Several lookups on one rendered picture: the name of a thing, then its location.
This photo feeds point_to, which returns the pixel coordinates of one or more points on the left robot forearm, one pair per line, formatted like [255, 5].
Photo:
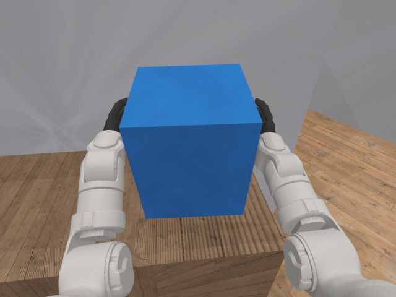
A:
[100, 213]

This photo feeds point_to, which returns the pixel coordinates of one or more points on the carton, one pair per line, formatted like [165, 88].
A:
[191, 135]

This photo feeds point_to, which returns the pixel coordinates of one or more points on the robot left hand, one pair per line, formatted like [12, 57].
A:
[115, 115]

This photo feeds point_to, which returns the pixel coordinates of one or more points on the right robot upper arm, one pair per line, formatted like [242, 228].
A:
[324, 264]

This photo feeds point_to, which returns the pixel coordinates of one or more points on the right robot forearm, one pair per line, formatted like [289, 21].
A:
[298, 207]

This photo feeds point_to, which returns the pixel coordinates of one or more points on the pedestal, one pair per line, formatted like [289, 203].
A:
[212, 256]

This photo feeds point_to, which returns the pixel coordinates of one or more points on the robot right hand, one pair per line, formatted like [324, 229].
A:
[266, 116]

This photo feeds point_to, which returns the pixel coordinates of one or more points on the left robot upper arm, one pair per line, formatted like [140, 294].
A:
[97, 270]

